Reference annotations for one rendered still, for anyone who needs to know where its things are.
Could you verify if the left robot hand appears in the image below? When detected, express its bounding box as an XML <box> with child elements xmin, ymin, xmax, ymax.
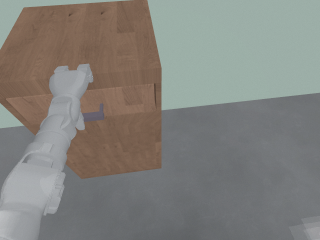
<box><xmin>49</xmin><ymin>63</ymin><xmax>94</xmax><ymax>131</ymax></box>

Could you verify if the handle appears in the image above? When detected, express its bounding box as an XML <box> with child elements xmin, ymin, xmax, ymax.
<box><xmin>82</xmin><ymin>103</ymin><xmax>105</xmax><ymax>122</ymax></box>

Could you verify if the left robot forearm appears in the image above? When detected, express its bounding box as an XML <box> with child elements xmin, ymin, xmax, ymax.
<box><xmin>0</xmin><ymin>93</ymin><xmax>81</xmax><ymax>207</ymax></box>

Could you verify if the robot left upper arm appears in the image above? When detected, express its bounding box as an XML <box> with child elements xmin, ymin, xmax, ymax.
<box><xmin>0</xmin><ymin>162</ymin><xmax>66</xmax><ymax>240</ymax></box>

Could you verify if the drawer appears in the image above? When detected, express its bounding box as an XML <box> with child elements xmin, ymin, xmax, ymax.
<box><xmin>6</xmin><ymin>83</ymin><xmax>155</xmax><ymax>125</ymax></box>

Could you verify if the cabinet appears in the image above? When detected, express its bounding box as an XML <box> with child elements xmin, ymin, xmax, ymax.
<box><xmin>0</xmin><ymin>0</ymin><xmax>162</xmax><ymax>179</ymax></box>

